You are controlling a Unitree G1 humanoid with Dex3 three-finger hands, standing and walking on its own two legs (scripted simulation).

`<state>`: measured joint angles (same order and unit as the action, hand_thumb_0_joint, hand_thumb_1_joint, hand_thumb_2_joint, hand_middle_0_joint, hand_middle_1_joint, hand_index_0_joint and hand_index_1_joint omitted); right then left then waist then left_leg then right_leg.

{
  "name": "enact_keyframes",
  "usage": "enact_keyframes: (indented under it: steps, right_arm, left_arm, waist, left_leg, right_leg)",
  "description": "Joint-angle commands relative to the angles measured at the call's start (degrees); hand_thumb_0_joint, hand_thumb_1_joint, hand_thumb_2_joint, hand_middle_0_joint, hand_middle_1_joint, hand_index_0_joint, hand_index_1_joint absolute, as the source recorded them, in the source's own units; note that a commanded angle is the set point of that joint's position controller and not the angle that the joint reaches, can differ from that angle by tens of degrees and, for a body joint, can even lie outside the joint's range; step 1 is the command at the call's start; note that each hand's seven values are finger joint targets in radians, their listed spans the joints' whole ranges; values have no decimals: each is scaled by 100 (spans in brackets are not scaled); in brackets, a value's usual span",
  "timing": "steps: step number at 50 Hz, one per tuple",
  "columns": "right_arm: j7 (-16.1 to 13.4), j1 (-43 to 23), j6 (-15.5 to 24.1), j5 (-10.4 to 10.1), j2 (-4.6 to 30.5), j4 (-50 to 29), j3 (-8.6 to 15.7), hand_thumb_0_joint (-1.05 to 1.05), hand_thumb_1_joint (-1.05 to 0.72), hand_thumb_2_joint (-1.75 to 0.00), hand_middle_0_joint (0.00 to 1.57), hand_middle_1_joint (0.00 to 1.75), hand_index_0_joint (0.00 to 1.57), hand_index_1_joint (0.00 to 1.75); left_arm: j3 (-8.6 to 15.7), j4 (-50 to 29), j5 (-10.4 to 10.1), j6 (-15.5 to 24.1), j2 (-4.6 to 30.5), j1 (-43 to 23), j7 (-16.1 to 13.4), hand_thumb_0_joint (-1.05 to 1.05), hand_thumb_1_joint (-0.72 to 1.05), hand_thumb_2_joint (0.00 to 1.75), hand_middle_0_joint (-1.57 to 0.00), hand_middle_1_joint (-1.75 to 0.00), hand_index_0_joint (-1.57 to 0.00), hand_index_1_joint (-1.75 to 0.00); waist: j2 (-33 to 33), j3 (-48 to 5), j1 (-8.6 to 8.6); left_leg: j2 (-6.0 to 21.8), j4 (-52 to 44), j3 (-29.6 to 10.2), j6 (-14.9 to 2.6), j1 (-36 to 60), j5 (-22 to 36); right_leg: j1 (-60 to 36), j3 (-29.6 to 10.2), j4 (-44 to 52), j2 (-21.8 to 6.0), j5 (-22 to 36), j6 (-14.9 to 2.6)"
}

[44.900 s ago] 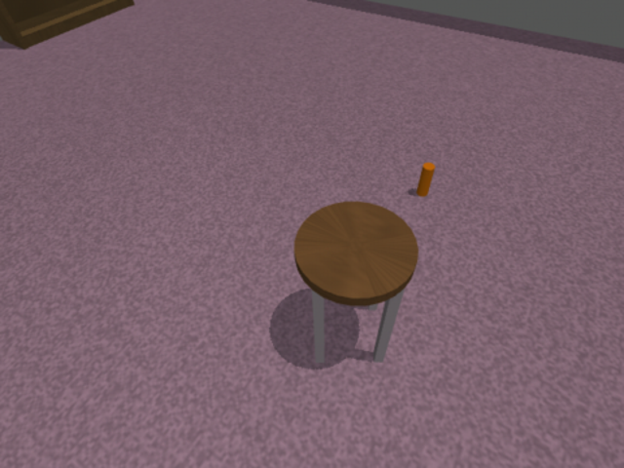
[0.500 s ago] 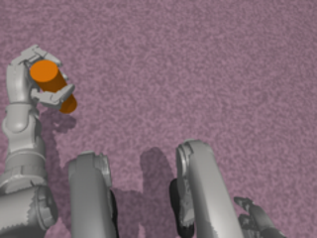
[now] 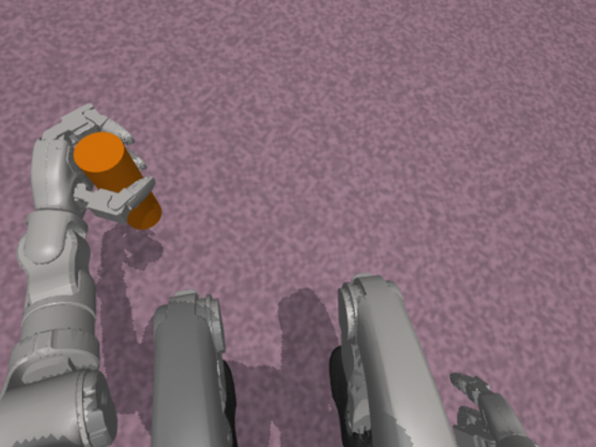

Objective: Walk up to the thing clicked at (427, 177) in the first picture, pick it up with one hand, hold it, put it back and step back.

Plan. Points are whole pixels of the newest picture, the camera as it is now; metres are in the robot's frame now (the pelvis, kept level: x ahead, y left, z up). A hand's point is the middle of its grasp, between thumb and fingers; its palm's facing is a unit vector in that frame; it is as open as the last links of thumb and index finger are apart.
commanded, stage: lift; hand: left
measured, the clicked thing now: (125, 187) +0.45 +0.21 -0.03
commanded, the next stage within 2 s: hold in 1.64 s
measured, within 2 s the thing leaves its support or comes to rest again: neither
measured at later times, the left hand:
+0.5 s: hand (28, 114) +0.42 +0.21 +0.17, palm faces +0.02 -1.00 -0.05, open 8.2 cm
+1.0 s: hand out of the picture +0.40 +0.21 +0.30, palm faces +0.01 -1.00 -0.03, open 8.1 cm
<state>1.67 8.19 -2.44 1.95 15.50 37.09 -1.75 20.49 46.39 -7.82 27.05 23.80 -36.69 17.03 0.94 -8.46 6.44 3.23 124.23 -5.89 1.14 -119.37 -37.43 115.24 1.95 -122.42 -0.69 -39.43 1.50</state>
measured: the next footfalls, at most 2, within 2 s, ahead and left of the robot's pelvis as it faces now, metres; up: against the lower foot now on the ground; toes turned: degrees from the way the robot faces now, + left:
none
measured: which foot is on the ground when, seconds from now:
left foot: down 0.00-1.00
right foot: down 0.00-1.00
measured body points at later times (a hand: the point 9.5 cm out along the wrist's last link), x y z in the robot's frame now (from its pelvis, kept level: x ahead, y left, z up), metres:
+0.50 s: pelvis +0.02 +0.00 +0.14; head +0.18 +0.03 +0.56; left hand +0.41 +0.26 +0.17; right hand +0.20 -0.25 +0.02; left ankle +0.09 +0.13 -0.37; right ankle +0.09 -0.13 -0.37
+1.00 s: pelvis +0.06 +0.01 +0.26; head +0.15 +0.03 +0.70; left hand +0.39 +0.26 +0.30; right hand +0.21 -0.23 +0.15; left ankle +0.09 +0.13 -0.37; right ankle +0.09 -0.13 -0.37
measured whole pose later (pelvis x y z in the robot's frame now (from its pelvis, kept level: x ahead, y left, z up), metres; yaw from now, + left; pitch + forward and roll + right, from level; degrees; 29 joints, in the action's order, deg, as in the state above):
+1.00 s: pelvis +0.06 +0.01 +0.26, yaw +4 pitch +18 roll -3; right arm -2.8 12.0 3.0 -2.2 13.5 35.6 -0.3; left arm 9.7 20.8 -11.8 15.7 16.0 -11.0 12.2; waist 1.4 -7.1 1.9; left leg 3.6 73.0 -2.0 0.8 -60.9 -30.2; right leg 57.2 2.5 -70.2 -1.4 -30.9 1.5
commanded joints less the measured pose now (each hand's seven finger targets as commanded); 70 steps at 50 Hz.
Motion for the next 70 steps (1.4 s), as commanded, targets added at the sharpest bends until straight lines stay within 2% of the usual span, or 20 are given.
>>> enact_keyframes:
  steps: [1, 2, 5, 6, 10, 13, 16, 22, 25, 27, 32, 34, 36, 39, 41, 43, 49, 55, 60, 70]
  right_arm:
    - [-122, 578, 210, -104, 1113, -468, 484, 0, -92, -90, 20, 30, 20, 30]
    - [-138, 562, 224, -123, 1114, -483, 485, 0, -92, -90, 20, 30, 20, 30]
    - [-203, 537, 244, -176, 1026, -585, 504, 0, -91, -90, 20, 30, 20, 30]
    - [-211, 525, 266, -181, 994, -636, 510, 0, -91, -90, 20, 30, 20, 30]
    - [-285, 510, 296, -292, 991, -616, 542, 0, -90, -89, 20, 30, 20, 30]
    - [-315, 458, 313, -313, 925, -736, 547, 0, -90, -89, 20, 30, 20, 30]
    - [-371, 388, 380, -361, 861, -780, 568, 0, -90, -90, 20, 30, 20, 30]
    - [-443, 304, 444, -420, 784, -851, 598, 0, -90, -89, 20, 30, 20, 30]
    - [-461, 290, 487, -440, 780, -910, 600, 0, -90, -89, 20, 30, 20, 30]
    - [-477, 253, 528, -473, 754, -906, 567, 0, -90, -89, 20, 30, 20, 30]
    - [-519, 388, 649, -470, 697, -817, 538, 0, -90, -89, 20, 30, 20, 30]
    - [-532, 411, 685, -467, 692, -779, 538, 0, -90, -89, 20, 30, 20, 30]
    - [-524, 450, 728, -450, 669, -760, 514, 0, -90, -89, 20, 30, 20, 30]
    - [-508, 409, 761, -460, 659, -812, 508, 0, -89, -89, 20, 30, 20, 30]
    - [-507, 457, 766, -440, 673, -794, 518, 0, -89, -89, 20, 30, 20, 30]
    - [-505, 414, 783, -437, 659, -792, 503, 0, -90, -89, 20, 30, 20, 30]
    - [-483, 483, 797, -405, 654, -801, 495, 0, -90, -89, 20, 30, 20, 30]
    - [-494, 445, 828, -380, 584, -809, 461, 0, -90, -89, 20, 30, 20, 30]
    - [-517, 510, 819, -367, 601, -769, 480, 0, -90, -89, 20, 30, 20, 30]
    - [-533, 379, 805, -333, 572, -753, 472, 0, -89, -89, 20, 30, 20, 30]
  left_arm:
    - [169, -1634, -254, 300, 1186, -1686, 21, 0, 14, 125, -138, -150, -141, -149]
    - [88, -1306, -272, 208, 959, -1251, 27, 0, 15, 126, -139, -151, -142, -150]
    - [219, -2588, -332, 196, 1323, -1694, -83, 0, 16, 128, -140, -153, -143, -151]
    - [-97, -2878, -355, 140, 993, -1747, -69, 0, 16, 127, -140, -153, -143, -151]
    - [84, -2322, -390, -225, 779, -493, -228, 0, 23, 128, -136, -150, -139, -148]
    - [-126, -3681, -396, -251, 881, -854, -266, 0, 18, 125, -135, -149, -138, -147]
    - [-254, -3484, -428, -528, 570, -142, -373, 0, 18, 127, -134, -150, -138, -148]
    - [-268, -3872, -416, -807, 487, 550, -586, 0, 15, 126, -132, -149, -136, -146]
    - [-498, -4188, -428, -881, 262, 857, -598, 0, 17, 125, -133, -149, -137, -146]
    - [-414, -4230, -458, -915, 350, 880, -649, 0, 16, 124, -133, -148, -137, -146]
    - [-778, -4203, -480, -933, 45, 995, -637, 0, 16, 126, -135, -150, -139, -148]
    - [-603, -4141, -442, -912, 256, 973, -666, 0, 17, 126, -135, -150, -139, -148]
    - [-956, -4123, -443, -883, -37, 979, -596, 0, 15, 126, -136, -151, -140, -149]
    - [-725, -4057, -498, -843, 113, 1086, -595, 0, 15, 127, -137, -151, -141, -150]
    - [-867, -4066, -473, -819, 36, 1084, -549, 0, 18, 127, -136, -151, -140, -149]
    - [-699, -3983, -508, -764, 164, 1021, -525, 0, 17, 126, -137, -150, -140, -148]
    - [-759, -3865, -559, -641, -12, 1291, -429, 0, 18, 127, -137, -150, -140, -148]
    - [-776, -3795, -599, -564, -101, 1200, -395, 0, 19, 127, -136, -149, -139, -148]
    - [-815, -3631, -582, -516, -173, 1332, -363, 0, 22, 128, -135, -149, -137, -148]
    - [-757, -3589, -612, -390, -132, 1233, -249, 0, 25, 130, -134, -150, -137, -149]
  waist:
    - [696, -3721, -36]
    - [610, -3573, -54]
    - [669, -3904, -221]
    - [908, -4060, -174]
    - [363, -3487, -205]
    - [899, -4039, -355]
    - [376, -3643, -226]
    - [268, -3313, -329]
    - [491, -3248, -337]
    - [440, -2900, -371]
    - [557, -2540, -245]
    - [538, -2463, -337]
    - [547, -2350, -253]
    - [456, -2222, -429]
    - [391, -2175, -361]
    - [403, -2054, -421]
    - [356, -2125, -466]
    - [140, -1727, -438]
    - [65, -1693, -405]
    - [169, -1375, -482]
  left_leg:
    - [-177, -1904, 273, -273, 2954, 106]
    - [-164, -1971, 264, -267, 3041, 186]
    - [-156, -2181, 327, -265, 3300, 241]
    - [-155, -2329, 297, -235, 3649, 369]
    - [-132, -2653, 200, -256, 3698, 477]
    - [-128, -2973, 184, -210, 4554, 864]
    - [-120, -3090, 273, -277, 4484, 1063]
    - [-130, -3813, 247, -259, 5104, 1031]
    - [-110, -4298, 105, -190, 5774, 1172]
    - [-110, -4562, 75, -176, 5878, 1057]
    - [-92, -5114, 49, -132, 6546, 1204]
    - [-111, -5263, 122, -126, 6727, 1380]
    - [-101, -5469, 105, -113, 7001, 1493]
    - [-138, -5746, 165, -109, 7170, 1525]
    - [-148, -5863, 227, -123, 7315, 1710]
    - [-162, -5978, 279, -123, 7409, 1701]
    - [-147, -6390, 301, -94, 8006, 2171]
    - [-172, -6745, 418, -134, 8034, 1865]
    - [-163, -6922, 465, -127, 8379, 2279]
    - [-180, -7360, 538, -118, 8707, 2214]
  right_leg:
    - [-1946, 215, 1909, 133, 499, -375]
    - [-1990, 214, 1986, 129, 590, -370]
    - [-2450, 58, 2354, 108, 573, -353]
    - [-2492, 84, 2383, 100, 723, -372]
    - [-2790, 133, 2699, 91, 886, -331]
    - [-3137, 82, 2892, 70, 1186, -372]
    - [-3643, 16, 3366, 96, 1439, -289]
    - [-4352, -20, 4075, 88, 1409, -263]
    - [-4526, 92, 4251, 85, 1547, -286]
    - [-4688, 105, 4459, 85, 1471, -279]
    - [-5017, 94, 4947, 82, 1640, -270]
    - [-5313, 78, 5164, 77, 1774, -274]
    - [-5438, 100, 5321, 84, 1880, -274]
    - [-5869, 106, 5640, 81, 1862, -279]
    - [-6094, 99, 5815, 91, 2052, -275]
    - [-6279, 81, 5967, 85, 2042, -265]
    - [-6815, 117, 6279, 102, 2430, -257]
    - [-7277, 53, 6745, 99, 2260, -209]
    - [-7590, 24, 6954, 99, 2658, -200]
    - [-7982, 13, 7368, 112, 2609, -197]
